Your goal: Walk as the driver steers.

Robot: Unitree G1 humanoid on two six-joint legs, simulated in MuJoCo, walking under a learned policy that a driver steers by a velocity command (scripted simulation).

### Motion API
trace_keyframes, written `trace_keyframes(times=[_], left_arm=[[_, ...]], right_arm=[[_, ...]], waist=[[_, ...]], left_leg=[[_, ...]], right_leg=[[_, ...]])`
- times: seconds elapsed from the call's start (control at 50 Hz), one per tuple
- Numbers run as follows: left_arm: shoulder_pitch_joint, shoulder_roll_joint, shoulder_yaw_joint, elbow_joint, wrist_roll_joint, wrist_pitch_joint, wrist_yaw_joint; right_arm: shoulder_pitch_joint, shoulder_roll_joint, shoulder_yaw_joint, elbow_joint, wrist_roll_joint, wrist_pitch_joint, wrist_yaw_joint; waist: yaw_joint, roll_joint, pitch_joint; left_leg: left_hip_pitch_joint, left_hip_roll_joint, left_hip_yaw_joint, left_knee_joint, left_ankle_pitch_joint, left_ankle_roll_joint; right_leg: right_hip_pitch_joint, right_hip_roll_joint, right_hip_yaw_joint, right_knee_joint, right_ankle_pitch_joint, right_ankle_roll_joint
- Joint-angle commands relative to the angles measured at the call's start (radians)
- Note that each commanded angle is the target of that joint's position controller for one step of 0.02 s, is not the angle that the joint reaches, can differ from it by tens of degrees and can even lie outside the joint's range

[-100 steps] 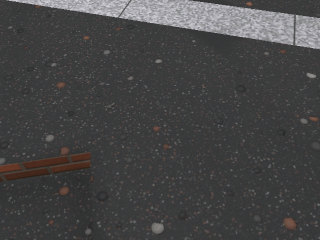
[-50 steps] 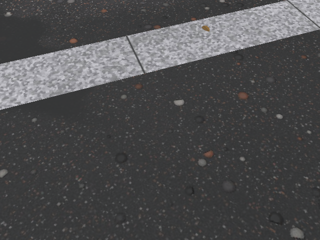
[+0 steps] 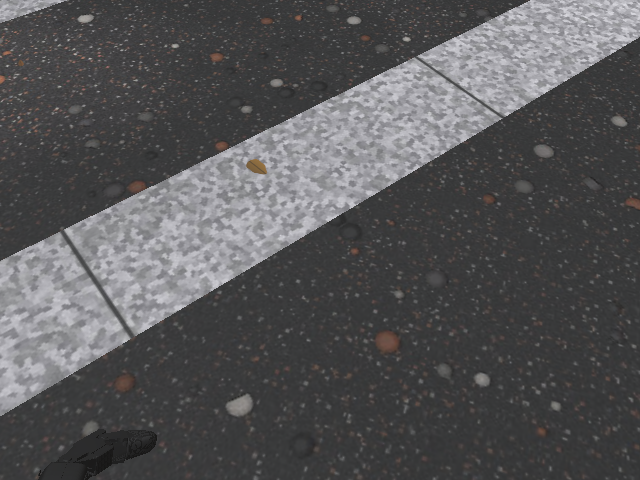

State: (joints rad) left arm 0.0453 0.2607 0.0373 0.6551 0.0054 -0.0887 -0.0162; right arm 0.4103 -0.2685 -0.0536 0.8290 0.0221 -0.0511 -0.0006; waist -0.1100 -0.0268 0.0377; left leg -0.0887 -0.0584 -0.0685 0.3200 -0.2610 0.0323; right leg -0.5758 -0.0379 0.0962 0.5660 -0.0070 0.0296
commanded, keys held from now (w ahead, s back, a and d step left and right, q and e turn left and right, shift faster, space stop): q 0.68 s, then e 0.16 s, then w+e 0.16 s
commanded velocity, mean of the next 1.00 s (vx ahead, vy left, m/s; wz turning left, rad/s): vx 0.10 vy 0.00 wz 0.36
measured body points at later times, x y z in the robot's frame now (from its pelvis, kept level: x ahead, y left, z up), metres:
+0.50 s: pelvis +0.11 +0.00 -0.01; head +0.13 +0.03 +0.43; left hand +0.16 +0.31 -0.13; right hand +0.35 -0.23 -0.09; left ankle +0.10 +0.10 -0.75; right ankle +0.18 -0.14 -0.74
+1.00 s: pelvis +0.15 +0.01 -0.01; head +0.15 +0.00 +0.44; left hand +0.12 +0.29 -0.13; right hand +0.40 -0.15 -0.11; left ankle +0.10 +0.10 -0.74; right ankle +0.19 -0.12 -0.74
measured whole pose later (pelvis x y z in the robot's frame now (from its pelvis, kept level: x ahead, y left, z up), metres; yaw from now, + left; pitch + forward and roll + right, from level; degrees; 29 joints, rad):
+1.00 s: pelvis +0.15 +0.01 -0.01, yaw +23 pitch +0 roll +0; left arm 0.25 0.26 0.05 0.85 -0.01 0.00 0.00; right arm 0.16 -0.24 -0.02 0.67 -0.01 -0.01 -0.01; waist 0.02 0.02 -0.01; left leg -0.29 -0.04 -0.03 0.63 -0.40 0.03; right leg -0.26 0.00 0.05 0.57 -0.32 0.01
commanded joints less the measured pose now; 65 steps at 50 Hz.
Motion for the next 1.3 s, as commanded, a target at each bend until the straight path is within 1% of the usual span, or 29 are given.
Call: trace_keyframes(times=[0.02, 0.06, 0.08, 0.1, 0.12, 0.16, 0.22, 0.32, 0.46, 0.48, 0.5, 0.52, 0.54, 0.58, 0.62, 0.7, 0.8, 0.84, 0.9, 0.94, 1.0, 1.06, 1.1, 1.12, 1.14, 1.16, 1.18, 1.22, 1.3], left_arm=[[-0.03, 0.099, 0.036, -0.071, -0.001, -0.023, -0.003], [0.079, 0.136, 0.054, -0.042, 0.01, -0.026, 0.006], [0.185, 0.195, 0.069, -0.034, 0.029, -0.026, 0.019], [0.228, 0.235, 0.073, -0.038, 0.039, -0.004, 0.029], [0.242, 0.203, 0.07, -0.033, 0.013, 0.019, 0.02], [0.145, 0.116, 0.044, -0.038, 0.002, 0.04, 0.025], [0.023, 0.12, 0.044, -0.023, 0.022, 0.049, 0.024], [-0.012, 0.15, 0.06, 0.008, 0.012, 0.047, 0.036], [0.0, 0.207, 0.078, 0.056, -0.03, 0.074, 0.03], [0.035, 0.183, 0.074, 0.075, -0.032, 0.078, 0.03], [0.087, 0.137, 0.063, 0.093, -0.015, 0.084, 0.027], [0.075, 0.106, 0.049, 0.044, 0.028, 0.087, 0.028], [-0.021, 0.152, 0.064, 0.029, 0.021, 0.086, 0.037], [0.017, 0.161, 0.075, 0.051, -0.008, 0.092, 0.047], [0.035, 0.169, 0.081, 0.068, 0.007, 0.095, 0.056], [0.049, 0.134, 0.068, 0.077, -0.009, 0.089, 0.047], [0.055, 0.102, 0.042, 0.097, -0.012, 0.094, 0.024], [0.068, 0.1, 0.037, 0.104, -0.012, 0.093, 0.015], [0.109, 0.128, 0.033, 0.115, 0.0, 0.087, 0.015], [0.148, 0.223, 0.057, 0.133, -0.025, 0.083, 0.023], [0.2, 0.208, 0.054, 0.14, -0.014, 0.063, 0.023], [0.149, 0.195, 0.055, 0.114, -0.026, 0.062, 0.034], [0.077, 0.178, 0.056, 0.074, -0.033, 0.077, 0.047], [0.058, 0.14, 0.048, 0.047, -0.03, 0.08, 0.052], [0.089, 0.095, 0.037, 0.024, -0.03, 0.08, 0.054], [0.12, 0.119, 0.043, 0.016, -0.018, 0.081, 0.049], [0.148, 0.157, 0.062, 0.027, -0.019, 0.085, 0.042], [0.156, 0.136, 0.065, 0.035, -0.036, 0.102, 0.032], [0.077, 0.075, 0.044, -0.01, -0.037, 0.114, 0.005]], right_arm=[[-0.016, -0.187, -0.049, -0.061, 0.009, 0.011, -0.02], [-0.07, -0.171, -0.048, -0.091, 0.01, 0.015, -0.026], [-0.089, -0.122, -0.033, -0.127, -0.008, 0.01, -0.025], [0.087, -0.028, -0.006, -0.12, -0.028, 0.007, -0.022], [0.157, -0.107, -0.013, -0.111, -0.003, 0.012, -0.021], [-0.002, -0.171, -0.042, -0.127, 0.007, 0.045, -0.034], [-0.012, -0.126, -0.045, -0.144, -0.003, 0.1, -0.044], [-0.094, -0.092, -0.034, -0.196, -0.013, 0.108, -0.027], [-0.141, -0.133, -0.049, -0.238, -0.015, 0.12, 0.011], [-0.122, -0.151, -0.059, -0.23, -0.02, 0.119, 0.008], [-0.101, -0.22, -0.079, -0.235, -0.022, 0.115, -0.004], [-0.13, -0.336, -0.097, -0.277, -0.03, 0.111, -0.019], [-0.093, -0.298, -0.086, -0.278, -0.057, 0.088, -0.01], [-0.185, -0.248, -0.073, -0.278, -0.038, 0.059, -0.01], [-0.246, -0.208, -0.055, -0.294, -0.019, 0.062, -0.021], [-0.236, -0.193, -0.048, -0.301, -0.021, 0.068, -0.034], [-0.244, -0.129, -0.018, -0.267, -0.045, 0.067, -0.023], [-0.253, -0.113, -0.007, -0.239, -0.048, 0.063, -0.01], [-0.228, -0.124, -0.004, -0.202, -0.051, 0.049, -0.003], [-0.235, -0.118, -0.005, -0.231, -0.057, 0.036, -0.007], [-0.31, -0.102, -0.015, -0.249, -0.008, 0.0, -0.016], [-0.316, -0.069, -0.016, -0.252, -0.017, -0.037, -0.002], [-0.246, -0.088, -0.03, -0.223, -0.028, -0.037, -0.003], [-0.189, -0.13, -0.044, -0.216, -0.038, -0.027, -0.01], [-0.151, -0.201, -0.063, -0.21, -0.045, -0.01, -0.013], [-0.116, -0.184, -0.062, -0.207, -0.041, 0.005, -0.014], [-0.111, -0.145, -0.049, -0.207, -0.036, 0.011, -0.019], [-0.181, -0.138, -0.049, -0.223, -0.026, 0.018, -0.026], [-0.209, -0.175, -0.062, -0.206, -0.027, 0.04, -0.043]], waist=[[0.065, 0.139, -0.055], [0.137, 0.13, -0.112], [0.179, 0.049, -0.227], [0.122, -0.211, -0.371], [0.133, -0.262, -0.474], [0.14, -0.098, -0.261], [0.074, -0.128, -0.127], [0.08, -0.099, -0.142], [0.071, -0.086, -0.124], [0.071, -0.053, -0.123], [0.085, 0.115, -0.106], [0.11, 0.393, -0.075], [0.027, 0.272, -0.124], [0.09, 0.163, -0.108], [0.115, 0.158, -0.121], [0.113, 0.151, -0.157], [0.085, 0.181, -0.15], [0.092, 0.168, -0.116], [0.102, 0.123, -0.075], [0.07, -0.05, -0.021], [0.116, -0.235, 0.088], [0.092, -0.185, 0.047], [0.051, -0.146, -0.062], [0.04, -0.058, -0.125], [0.06, 0.171, -0.135], [0.053, 0.273, -0.107], [0.065, 0.206, -0.084], [0.1, 0.117, -0.056], [0.081, 0.154, -0.048]], left_leg=[[-0.043, 0.205, -0.191, 0.043, 0.469, 0.11], [-0.086, 0.15, -0.185, 0.186, 0.466, 0.053], [-0.208, 0.087, -0.154, 0.391, 0.28, 0.011], [-0.457, -0.02, -0.065, 0.697, -0.411, -0.051], [-0.529, 0.02, -0.07, 0.868, -0.482, -0.067], [-0.617, 0.077, -0.024, 0.938, -0.333, -0.103], [-0.465, 0.117, 0.017, 0.867, -0.222, -0.13], [-0.356, 0.141, 0.046, 0.626, -0.075, -0.103], [-0.185, 0.098, 0.124, 0.277, 0.028, -0.015], [-0.115, 0.076, 0.116, 0.204, 0.086, 0.012], [-0.025, 0.172, -0.047, 0.082, 0.305, 0.067], [0.045, 0.418, -0.418, 0.021, 0.492, 0.249], [-0.01, 0.434, -0.451, -0.005, 0.452, 0.325], [-0.034, 0.333, -0.302, 0.008, 0.351, 0.226], [-0.06, 0.29, -0.25, 0.022, 0.402, 0.185], [-0.01, 0.262, -0.228, 0.039, 0.422, 0.185], [-0.099, 0.255, -0.19, 0.037, 0.316, 0.186], [-0.14, 0.249, -0.188, 0.036, 0.231, 0.176], [-0.229, 0.17, -0.162, 0.035, -0.247, 0.085], [-0.28, 0.036, -0.006, 0.162, -0.344, 0.021], [-0.345, -0.006, 0.08, 0.37, -0.202, -0.008], [-0.287, 0.013, 0.045, 0.227, -0.157, 0.014], [-0.051, 0.037, 0.04, 0.083, 0.089, 0.006], [0.071, 0.116, -0.017, 0.087, 0.19, 0.021], [0.151, 0.248, -0.184, 0.055, 0.298, 0.101], [0.183, 0.417, -0.343, 0.026, 0.494, 0.214], [0.188, 0.471, -0.343, 0.038, 0.638, 0.259], [0.165, 0.412, -0.187, 0.042, 0.644, 0.208], [0.069, 0.32, 0.019, 0.001, 0.631, 0.165]], right_leg=[[0.173, 0.067, -0.027, -0.085, 0.04, -0.015], [0.366, 0.039, -0.031, -0.179, 0.147, -0.059], [0.595, -0.111, 0.075, -0.129, 0.386, -0.117], [0.881, -0.392, 0.314, -0.034, 0.746, -0.262], [0.888, -0.452, 0.445, -0.072, 0.54, -0.331], [0.683, -0.323, 0.269, -0.154, 0.28, -0.269], [0.36, -0.236, 0.086, -0.269, 0.151, -0.254], [0.325, -0.255, -0.038, -0.303, 0.152, -0.273], [0.363, -0.273, -0.108, -0.199, -0.013, -0.191], [0.33, -0.237, -0.143, -0.128, -0.095, -0.141], [0.222, -0.151, -0.234, 0.064, -0.246, -0.052], [-0.064, 0.018, -0.273, 0.344, -0.618, 0.054], [-0.09, 0.04, -0.091, 0.53, -0.665, 0.045], [-0.101, 0.007, -0.037, 0.569, -0.5, 0.018], [-0.061, 0.011, -0.035, 0.564, -0.405, 0.027], [-0.015, 0.034, -0.035, 0.42, -0.327, 0.049], [0.217, -0.007, -0.059, 0.172, -0.315, 0.05], [0.303, -0.003, -0.077, 0.05, -0.279, 0.037], [0.428, 0.003, -0.074, -0.1, -0.178, -0.021], [0.313, -0.058, 0.068, -0.142, -0.518, -0.14], [0.262, -0.207, 0.428, -0.396, -0.782, -0.253], [0.333, -0.159, 0.36, -0.299, -0.439, -0.217], [0.3, -0.075, 0.242, -0.173, -0.111, -0.148], [0.232, -0.021, 0.17, -0.043, -0.077, -0.102], [0.091, 0.087, 0.032, 0.138, -0.258, -0.04], [-0.04, 0.088, -0.009, 0.294, -0.582, -0.003], [-0.106, 0.045, 0.012, 0.485, -0.649, 0.017], [-0.153, -0.001, 0.005, 0.527, -0.552, 0.032], [-0.032, -0.002, -0.091, 0.338, -0.35, 0.057]])
Keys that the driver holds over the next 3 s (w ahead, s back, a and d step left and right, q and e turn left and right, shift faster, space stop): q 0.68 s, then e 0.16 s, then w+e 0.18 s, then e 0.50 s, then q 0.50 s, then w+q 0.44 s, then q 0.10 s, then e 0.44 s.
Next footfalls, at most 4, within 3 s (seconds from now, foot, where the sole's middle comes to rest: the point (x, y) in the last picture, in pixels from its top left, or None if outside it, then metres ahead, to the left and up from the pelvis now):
0.08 right None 0.22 -0.13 -0.78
0.50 left None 0.14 0.12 -0.78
0.90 right None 0.23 -0.10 -0.78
1.48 right None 0.35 -0.08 -0.78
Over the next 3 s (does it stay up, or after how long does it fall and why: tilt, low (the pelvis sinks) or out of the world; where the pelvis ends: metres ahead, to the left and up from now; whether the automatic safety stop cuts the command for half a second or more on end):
stays up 0.50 0.13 -0.01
